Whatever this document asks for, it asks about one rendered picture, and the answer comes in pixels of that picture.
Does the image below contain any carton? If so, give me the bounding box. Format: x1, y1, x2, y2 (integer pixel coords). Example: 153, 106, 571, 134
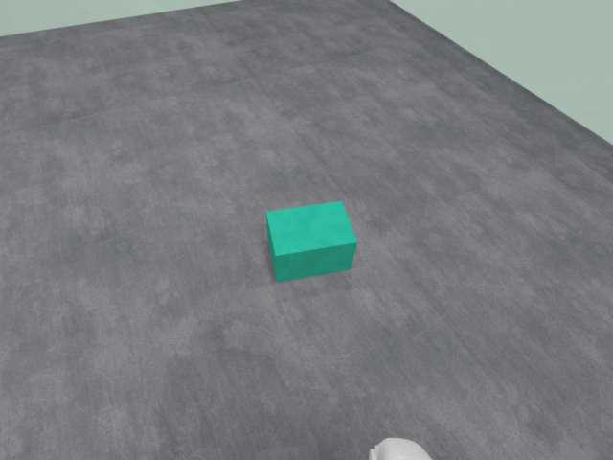
266, 201, 357, 283

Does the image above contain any right robot thigh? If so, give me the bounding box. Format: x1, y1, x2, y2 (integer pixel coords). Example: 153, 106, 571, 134
369, 438, 432, 460

